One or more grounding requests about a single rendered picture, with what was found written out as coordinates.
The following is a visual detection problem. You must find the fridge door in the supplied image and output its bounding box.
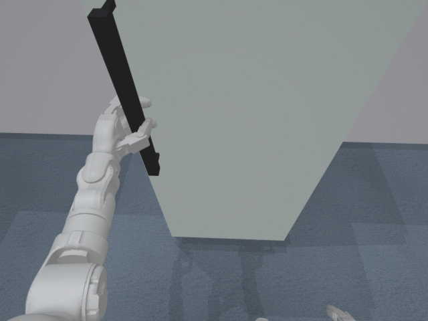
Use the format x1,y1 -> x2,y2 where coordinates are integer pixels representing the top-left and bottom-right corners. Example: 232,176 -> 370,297
80,0 -> 427,241

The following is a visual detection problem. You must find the robot left upper arm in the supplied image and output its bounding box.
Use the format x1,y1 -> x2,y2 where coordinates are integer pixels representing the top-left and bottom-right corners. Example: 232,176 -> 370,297
7,263 -> 108,321

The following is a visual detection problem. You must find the robot right hand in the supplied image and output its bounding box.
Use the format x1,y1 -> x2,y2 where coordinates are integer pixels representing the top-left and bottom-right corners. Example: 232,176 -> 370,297
326,305 -> 355,321

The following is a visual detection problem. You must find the robot left hand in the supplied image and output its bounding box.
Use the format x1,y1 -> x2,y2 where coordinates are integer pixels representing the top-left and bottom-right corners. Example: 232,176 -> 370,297
92,95 -> 157,163

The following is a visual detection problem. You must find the left robot forearm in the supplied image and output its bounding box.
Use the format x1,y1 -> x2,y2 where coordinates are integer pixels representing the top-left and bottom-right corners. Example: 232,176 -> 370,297
25,152 -> 120,314

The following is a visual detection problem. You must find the handle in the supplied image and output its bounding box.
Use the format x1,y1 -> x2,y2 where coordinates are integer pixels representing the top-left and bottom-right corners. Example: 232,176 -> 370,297
87,0 -> 160,176

